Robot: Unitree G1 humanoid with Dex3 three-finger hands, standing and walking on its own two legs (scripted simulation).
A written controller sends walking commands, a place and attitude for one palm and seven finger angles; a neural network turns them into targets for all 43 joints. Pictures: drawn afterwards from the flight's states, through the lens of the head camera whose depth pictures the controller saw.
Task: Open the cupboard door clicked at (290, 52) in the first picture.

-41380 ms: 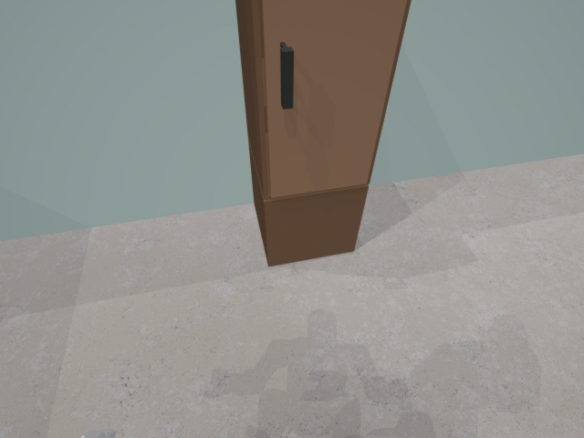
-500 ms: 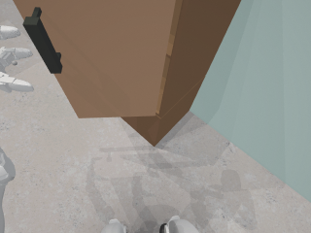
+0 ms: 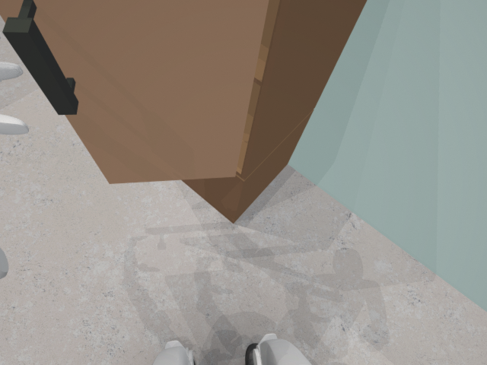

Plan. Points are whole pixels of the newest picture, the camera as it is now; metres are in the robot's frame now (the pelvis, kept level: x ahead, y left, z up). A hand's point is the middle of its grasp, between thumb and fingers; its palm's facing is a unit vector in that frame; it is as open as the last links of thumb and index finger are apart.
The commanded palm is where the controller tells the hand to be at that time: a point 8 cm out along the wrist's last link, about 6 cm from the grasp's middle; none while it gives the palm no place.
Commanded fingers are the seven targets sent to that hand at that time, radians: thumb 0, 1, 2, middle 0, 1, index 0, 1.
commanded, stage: move the hooked fingers beside the handle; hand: left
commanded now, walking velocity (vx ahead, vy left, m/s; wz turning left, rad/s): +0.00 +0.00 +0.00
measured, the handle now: (49, 61) +0.54 +0.24 +0.13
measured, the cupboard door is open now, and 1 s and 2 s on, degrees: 47 46 46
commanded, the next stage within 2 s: slide the fingers in behind the handle in 0.46 s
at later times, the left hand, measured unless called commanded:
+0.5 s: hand out of the picture +0.48 +0.30 +0.13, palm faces +0.05 -1.00 +0.00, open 14.0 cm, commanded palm +0.46 +0.35 +0.12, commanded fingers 0.00 -0.50 0.30 -0.30 -1.20 -0.30 -1.20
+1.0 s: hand (21, 88) +0.49 +0.27 +0.12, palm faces +0.02 -1.00 -0.01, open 13.9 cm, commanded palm +0.47 +0.31 +0.12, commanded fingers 0.00 -0.50 0.30 -0.30 -1.20 -0.30 -1.20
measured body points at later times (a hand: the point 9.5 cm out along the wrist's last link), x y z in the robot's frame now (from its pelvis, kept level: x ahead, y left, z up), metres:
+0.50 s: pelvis -0.01 +0.00 +0.00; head +0.11 +0.03 +0.43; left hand +0.47 +0.35 +0.13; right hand +0.02 -0.27 -0.10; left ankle -0.01 +0.11 -0.70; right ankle -0.01 -0.13 -0.70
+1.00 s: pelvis -0.01 +0.00 +0.00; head +0.11 +0.02 +0.43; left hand +0.49 +0.32 +0.13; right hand -0.03 -0.27 -0.10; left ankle -0.01 +0.11 -0.70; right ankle -0.01 -0.13 -0.70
